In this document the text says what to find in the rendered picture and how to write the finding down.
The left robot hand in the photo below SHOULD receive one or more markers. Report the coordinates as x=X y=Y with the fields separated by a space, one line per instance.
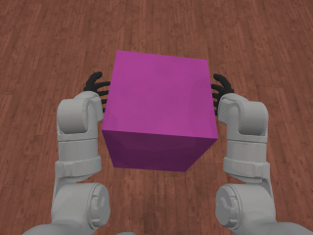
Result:
x=92 y=86

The robot left upper arm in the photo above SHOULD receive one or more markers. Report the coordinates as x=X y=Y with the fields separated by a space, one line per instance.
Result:
x=78 y=209

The right robot forearm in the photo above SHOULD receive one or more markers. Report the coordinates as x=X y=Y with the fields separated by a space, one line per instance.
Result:
x=247 y=135

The robot right upper arm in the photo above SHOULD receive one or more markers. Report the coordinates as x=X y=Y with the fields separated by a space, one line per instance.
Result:
x=248 y=209

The left robot forearm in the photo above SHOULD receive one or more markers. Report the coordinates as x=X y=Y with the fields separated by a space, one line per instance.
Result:
x=77 y=133

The carton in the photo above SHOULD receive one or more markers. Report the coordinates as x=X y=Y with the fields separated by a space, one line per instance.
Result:
x=159 y=113

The right robot hand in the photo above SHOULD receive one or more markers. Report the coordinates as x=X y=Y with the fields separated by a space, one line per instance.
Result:
x=226 y=89

